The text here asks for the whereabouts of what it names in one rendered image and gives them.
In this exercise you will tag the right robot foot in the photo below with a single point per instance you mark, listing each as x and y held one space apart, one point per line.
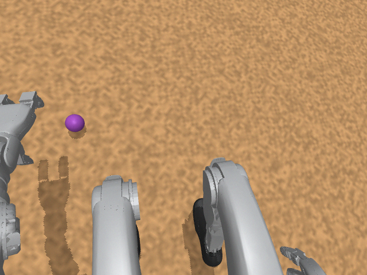
211 259

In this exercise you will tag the ball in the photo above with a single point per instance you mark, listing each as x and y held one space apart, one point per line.
74 123

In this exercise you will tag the left robot arm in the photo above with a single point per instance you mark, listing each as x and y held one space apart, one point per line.
10 243

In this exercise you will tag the right robot hand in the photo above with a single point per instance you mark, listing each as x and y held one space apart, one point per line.
308 266

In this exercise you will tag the left robot hand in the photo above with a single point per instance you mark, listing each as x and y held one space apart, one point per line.
17 119

